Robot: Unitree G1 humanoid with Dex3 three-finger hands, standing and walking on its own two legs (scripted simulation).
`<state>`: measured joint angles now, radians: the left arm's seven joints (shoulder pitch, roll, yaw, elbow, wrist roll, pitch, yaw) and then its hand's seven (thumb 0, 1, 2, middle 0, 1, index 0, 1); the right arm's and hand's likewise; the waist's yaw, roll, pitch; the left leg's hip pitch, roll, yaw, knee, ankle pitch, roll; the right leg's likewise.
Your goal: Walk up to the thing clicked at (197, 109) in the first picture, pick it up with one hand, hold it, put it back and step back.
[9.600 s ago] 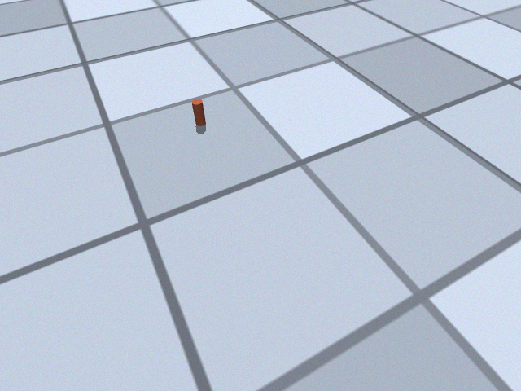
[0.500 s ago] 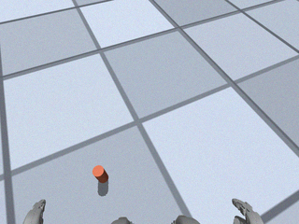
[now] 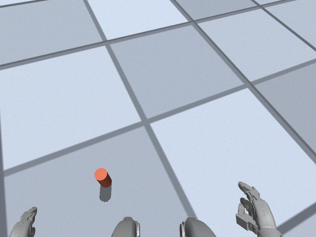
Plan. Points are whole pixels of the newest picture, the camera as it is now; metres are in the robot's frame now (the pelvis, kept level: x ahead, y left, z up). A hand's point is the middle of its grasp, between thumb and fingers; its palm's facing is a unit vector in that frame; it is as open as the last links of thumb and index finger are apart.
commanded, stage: go down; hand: left
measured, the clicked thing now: (103, 178) +0.43 +0.27 -0.61
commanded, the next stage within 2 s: none
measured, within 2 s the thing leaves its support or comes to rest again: neither
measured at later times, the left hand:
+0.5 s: hand (38, 209) +0.23 +0.37 -0.20, palm faces +0.25 -0.94 -0.24, open 17.2 cm
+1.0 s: hand (33, 199) +0.26 +0.42 -0.26, palm faces +0.29 -0.95 -0.12, open 17.4 cm
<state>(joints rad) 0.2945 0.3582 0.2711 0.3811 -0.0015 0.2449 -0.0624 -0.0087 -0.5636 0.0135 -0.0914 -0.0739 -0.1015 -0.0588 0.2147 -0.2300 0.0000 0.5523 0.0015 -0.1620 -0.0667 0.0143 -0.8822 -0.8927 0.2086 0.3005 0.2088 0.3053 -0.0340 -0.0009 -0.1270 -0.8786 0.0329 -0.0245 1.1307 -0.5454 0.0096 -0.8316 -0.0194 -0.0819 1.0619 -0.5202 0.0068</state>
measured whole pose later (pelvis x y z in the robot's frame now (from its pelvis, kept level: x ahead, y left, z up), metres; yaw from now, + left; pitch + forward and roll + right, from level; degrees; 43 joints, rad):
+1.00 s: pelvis -0.08 +0.00 -0.24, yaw -5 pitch +34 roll -7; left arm -0.40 0.84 0.88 1.05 -0.21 -0.35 -0.65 -0.02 -0.55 0.10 -0.03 -0.11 -0.05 -0.08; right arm 0.07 -0.34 0.08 0.68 -0.04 -0.20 -0.07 0.01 -0.88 -0.90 0.21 0.30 0.21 0.31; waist -0.04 -0.04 -0.12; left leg -1.94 0.05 -0.09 2.04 -0.70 0.01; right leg -1.88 -0.02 -0.12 1.95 -0.67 -0.02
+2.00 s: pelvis -0.10 +0.00 -0.32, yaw -8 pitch +31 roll -10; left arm -0.55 1.02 1.00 1.14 -0.22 -0.38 -0.70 -0.02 -0.56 0.13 -0.02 -0.15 -0.05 -0.12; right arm 0.07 -0.37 0.15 0.68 -0.07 -0.19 -0.06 0.01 -0.89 -0.90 0.21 0.30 0.21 0.31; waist -0.06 -0.07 -0.05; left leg -2.15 0.04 -0.13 2.30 -0.70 0.03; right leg -2.06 -0.03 -0.14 2.18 -0.66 0.00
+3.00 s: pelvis -0.11 +0.02 -0.40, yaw -15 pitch +14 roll -17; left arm -0.67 1.06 0.80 1.58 -0.13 -0.95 -0.28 -0.02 -0.61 0.13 -0.04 -0.21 -0.10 -0.15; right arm -0.15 -0.39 0.50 0.56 -0.32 -0.01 0.05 0.00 -0.89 -0.89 0.21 0.30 0.21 0.31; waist -0.20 -0.30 0.28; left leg -2.21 0.06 -0.32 2.65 -0.73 0.04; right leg -2.06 0.04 -0.28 2.39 -0.61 0.03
